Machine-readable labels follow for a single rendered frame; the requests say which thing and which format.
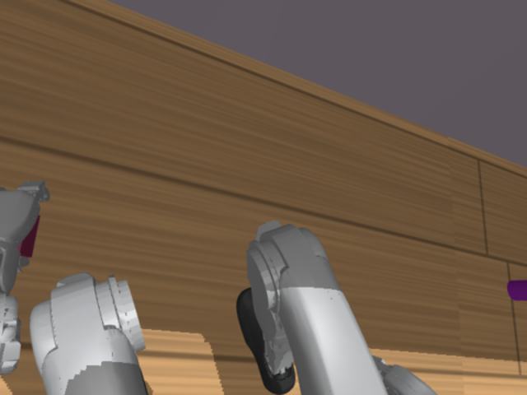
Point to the right robot hand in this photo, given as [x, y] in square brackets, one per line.
[399, 381]

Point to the left robot arm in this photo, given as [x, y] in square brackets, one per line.
[10, 324]

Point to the right robot foot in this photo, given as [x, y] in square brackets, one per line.
[280, 383]

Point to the left robot hand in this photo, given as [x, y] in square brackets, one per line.
[19, 210]

